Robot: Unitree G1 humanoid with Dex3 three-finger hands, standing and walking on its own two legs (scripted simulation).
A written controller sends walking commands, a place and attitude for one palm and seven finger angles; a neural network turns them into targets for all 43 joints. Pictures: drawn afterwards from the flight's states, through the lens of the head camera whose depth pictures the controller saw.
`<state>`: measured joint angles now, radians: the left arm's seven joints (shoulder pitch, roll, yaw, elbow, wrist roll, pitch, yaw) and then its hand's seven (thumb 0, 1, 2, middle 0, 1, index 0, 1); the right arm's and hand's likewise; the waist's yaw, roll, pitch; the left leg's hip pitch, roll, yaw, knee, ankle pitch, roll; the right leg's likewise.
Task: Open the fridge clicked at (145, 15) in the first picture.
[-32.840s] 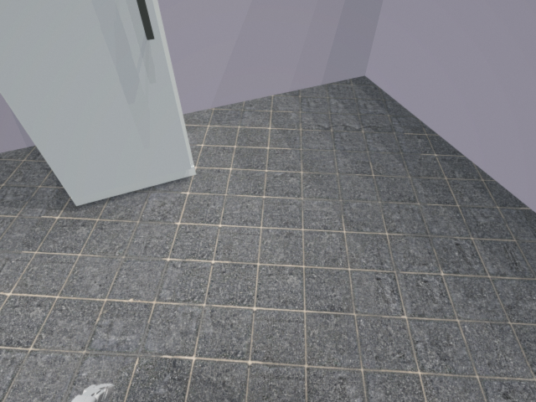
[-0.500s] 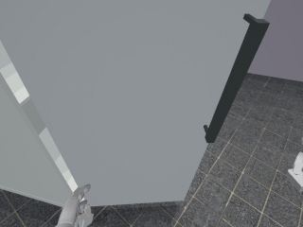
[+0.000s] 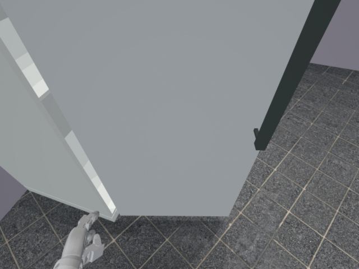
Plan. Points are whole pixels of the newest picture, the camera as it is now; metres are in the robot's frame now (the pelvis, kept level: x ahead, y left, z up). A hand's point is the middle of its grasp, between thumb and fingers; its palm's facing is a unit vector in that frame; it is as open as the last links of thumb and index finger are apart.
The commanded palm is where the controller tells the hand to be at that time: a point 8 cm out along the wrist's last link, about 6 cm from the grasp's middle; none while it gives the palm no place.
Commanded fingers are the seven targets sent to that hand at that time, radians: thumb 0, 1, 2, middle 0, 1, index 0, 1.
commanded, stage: step back with the hand held close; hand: right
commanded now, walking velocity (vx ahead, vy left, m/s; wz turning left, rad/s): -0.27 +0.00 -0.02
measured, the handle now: (281, 85) +0.45 -0.20 +0.19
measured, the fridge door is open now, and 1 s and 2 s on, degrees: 72 72 72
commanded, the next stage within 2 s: stop stepping back and stand still in 0.90 s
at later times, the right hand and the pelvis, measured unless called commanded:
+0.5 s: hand out of the picture +0.15 -0.29 +0.16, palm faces +0.48 +0.74 -0.48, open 7.4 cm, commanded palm +0.08 -0.32 +0.18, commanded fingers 0.00 -0.90 -0.90 0.20 0.30 0.20 0.30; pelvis -0.04 -0.01 -0.01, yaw -3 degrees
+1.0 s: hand out of the picture +0.05 -0.30 +0.16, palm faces +0.47 +0.78 -0.42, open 7.4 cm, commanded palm -0.02 -0.32 +0.18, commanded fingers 0.00 -0.90 -0.90 0.20 0.30 0.20 0.30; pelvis -0.15 -0.02 -0.01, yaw -3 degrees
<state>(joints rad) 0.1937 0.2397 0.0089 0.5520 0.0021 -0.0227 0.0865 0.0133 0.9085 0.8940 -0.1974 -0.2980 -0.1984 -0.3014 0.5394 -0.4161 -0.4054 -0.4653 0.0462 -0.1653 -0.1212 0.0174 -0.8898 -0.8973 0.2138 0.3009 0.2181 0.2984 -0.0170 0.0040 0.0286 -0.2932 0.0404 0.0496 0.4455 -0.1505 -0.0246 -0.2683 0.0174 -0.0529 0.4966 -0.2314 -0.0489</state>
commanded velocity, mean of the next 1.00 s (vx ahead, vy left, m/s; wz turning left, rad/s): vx -0.34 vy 0.00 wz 0.02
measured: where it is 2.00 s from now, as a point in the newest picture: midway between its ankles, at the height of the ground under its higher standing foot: outside the picture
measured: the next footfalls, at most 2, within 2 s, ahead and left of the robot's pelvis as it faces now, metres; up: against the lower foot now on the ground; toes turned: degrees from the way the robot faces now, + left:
right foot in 0.90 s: -0.04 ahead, -0.10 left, +0.00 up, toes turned -2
left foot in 1.20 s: -0.19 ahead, +0.11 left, +0.00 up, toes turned -5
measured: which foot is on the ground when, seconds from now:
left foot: down 0.00-0.88, up 0.90-1.00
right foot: down 0.00-0.74, up 0.76-0.88, down 0.90-1.00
